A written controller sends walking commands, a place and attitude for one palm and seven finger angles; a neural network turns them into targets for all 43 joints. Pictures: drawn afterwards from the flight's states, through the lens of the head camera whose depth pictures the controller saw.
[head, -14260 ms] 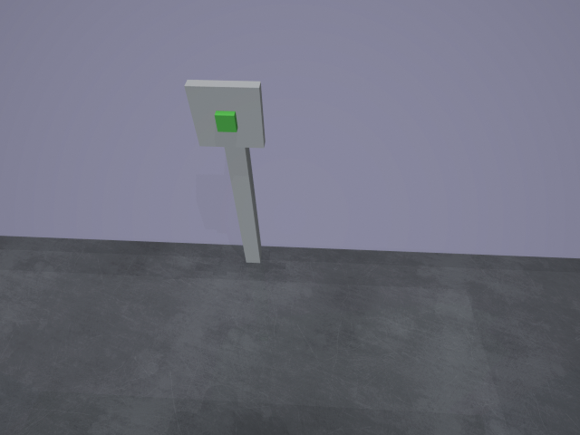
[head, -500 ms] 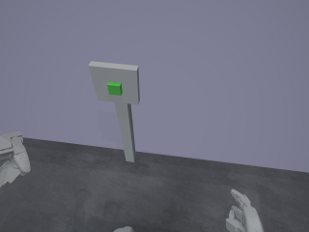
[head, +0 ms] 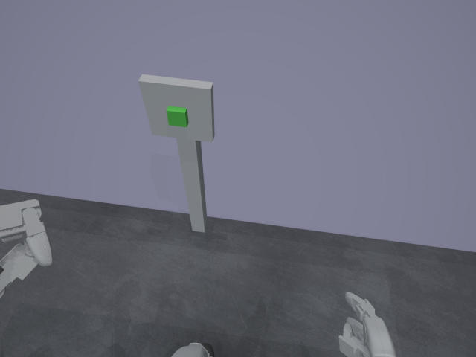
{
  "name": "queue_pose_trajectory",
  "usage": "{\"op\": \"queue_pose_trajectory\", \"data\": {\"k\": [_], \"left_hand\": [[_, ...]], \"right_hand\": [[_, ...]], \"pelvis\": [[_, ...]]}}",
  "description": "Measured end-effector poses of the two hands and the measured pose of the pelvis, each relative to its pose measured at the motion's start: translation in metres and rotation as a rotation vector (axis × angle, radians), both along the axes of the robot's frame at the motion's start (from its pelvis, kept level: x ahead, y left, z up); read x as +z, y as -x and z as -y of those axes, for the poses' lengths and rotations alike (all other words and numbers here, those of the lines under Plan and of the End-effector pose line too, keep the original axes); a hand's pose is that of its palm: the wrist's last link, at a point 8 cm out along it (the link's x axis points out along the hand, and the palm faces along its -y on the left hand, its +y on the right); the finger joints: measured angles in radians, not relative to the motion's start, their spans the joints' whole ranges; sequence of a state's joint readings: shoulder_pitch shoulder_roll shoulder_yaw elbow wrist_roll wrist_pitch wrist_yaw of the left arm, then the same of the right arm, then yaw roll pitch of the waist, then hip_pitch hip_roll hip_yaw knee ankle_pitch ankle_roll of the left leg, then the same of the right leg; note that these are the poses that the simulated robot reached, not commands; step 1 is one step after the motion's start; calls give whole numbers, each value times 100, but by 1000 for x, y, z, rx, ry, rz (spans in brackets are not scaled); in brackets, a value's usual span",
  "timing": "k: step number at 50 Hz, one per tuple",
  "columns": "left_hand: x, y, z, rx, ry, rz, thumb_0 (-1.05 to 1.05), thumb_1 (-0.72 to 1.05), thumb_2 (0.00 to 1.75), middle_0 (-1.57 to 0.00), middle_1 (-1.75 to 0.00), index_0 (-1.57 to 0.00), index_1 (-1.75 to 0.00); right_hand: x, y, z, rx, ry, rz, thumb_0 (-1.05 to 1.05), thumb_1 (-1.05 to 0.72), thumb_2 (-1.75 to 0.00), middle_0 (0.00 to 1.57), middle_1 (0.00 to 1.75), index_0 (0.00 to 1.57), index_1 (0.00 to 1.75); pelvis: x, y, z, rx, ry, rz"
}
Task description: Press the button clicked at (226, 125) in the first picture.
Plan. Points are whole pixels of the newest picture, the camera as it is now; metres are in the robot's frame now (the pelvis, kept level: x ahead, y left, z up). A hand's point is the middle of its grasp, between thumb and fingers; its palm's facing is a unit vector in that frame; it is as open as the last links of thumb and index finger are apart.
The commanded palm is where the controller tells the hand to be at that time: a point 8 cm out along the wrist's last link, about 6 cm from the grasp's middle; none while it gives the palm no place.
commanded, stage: step back with the hand held close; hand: left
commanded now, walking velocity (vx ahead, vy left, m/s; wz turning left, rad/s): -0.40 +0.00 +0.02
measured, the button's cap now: (178, 115) +0.67 +0.23 -0.04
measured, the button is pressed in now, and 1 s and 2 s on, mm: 0 0 0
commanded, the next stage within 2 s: stop stepping back and stand still in 0.18 s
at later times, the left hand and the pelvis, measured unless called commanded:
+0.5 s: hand out of the picture +0.10 +0.26 +0.16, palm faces +0.36 -0.83 -0.44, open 3.1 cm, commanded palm +0.04 +0.30 +0.19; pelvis -0.10 +0.02 +0.00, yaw -1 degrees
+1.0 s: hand out of the picture +0.06 +0.26 +0.17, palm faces +0.39 -0.82 -0.42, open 3.1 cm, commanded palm +0.01 +0.30 +0.19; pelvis -0.13 +0.02 +0.01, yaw -1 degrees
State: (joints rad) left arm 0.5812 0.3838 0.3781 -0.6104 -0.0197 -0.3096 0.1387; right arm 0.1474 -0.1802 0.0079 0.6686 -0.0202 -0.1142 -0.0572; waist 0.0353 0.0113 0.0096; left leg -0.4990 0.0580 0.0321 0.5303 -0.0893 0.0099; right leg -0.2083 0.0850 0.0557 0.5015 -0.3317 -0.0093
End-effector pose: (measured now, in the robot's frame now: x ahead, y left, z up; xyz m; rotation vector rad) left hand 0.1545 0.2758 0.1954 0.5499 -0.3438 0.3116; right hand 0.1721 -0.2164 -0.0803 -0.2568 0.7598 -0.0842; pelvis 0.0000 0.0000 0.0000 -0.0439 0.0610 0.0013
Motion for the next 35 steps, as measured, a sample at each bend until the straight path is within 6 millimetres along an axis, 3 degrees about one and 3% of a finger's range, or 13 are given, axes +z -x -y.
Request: {"op": "queue_pose_trajectory", "data": {"k": [6,10,14,19,25,31,35], "left_hand": [[1,3,1,-84,-23,-32,1,89,90,-131,-150,-131,-150],[-1,24,7,-96,-48,-80,1,89,90,-130,-150,-131,-150],[-1,54,12,-76,-29,-110,2,89,90,-130,-150,-131,-150],[-6,77,-4,22,39,-115,1,89,90,-131,-150,-131,-150],[-17,90,-22,28,63,-93,2,89,90,-131,-150,-131,-150],[6,111,-18,0,-3,-42,2,89,90,-131,-150,-131,-150],[4,124,-12,7,4,-48,2,89,90,-130,-150,-131,-150]], "right_hand": [[20,13,5,-36,10,73,1,-90,-90,21,30,20,30],[27,29,13,-37,0,151,1,-90,-90,21,30,20,30],[24,59,23,-47,13,86,1,-90,-90,21,30,20,30],[23,104,26,-92,59,-30,1,-91,-90,21,30,20,30],[14,140,17,-117,84,-27,1,-91,-90,21,30,20,30],[19,157,-8,-83,3,43,1,-90,-90,21,30,20,30],[14,161,-13,-59,-39,52,1,-90,-90,21,30,20,30]], "pelvis": [[2,23,-1,-22,-23,19],[-2,47,4,-36,-23,26],[3,65,5,-34,-41,22],[14,75,-2,-45,-71,15],[5,97,-17,-16,-36,40],[10,111,-15,-15,-46,58],[9,121,-11,-23,-35,68]]}}
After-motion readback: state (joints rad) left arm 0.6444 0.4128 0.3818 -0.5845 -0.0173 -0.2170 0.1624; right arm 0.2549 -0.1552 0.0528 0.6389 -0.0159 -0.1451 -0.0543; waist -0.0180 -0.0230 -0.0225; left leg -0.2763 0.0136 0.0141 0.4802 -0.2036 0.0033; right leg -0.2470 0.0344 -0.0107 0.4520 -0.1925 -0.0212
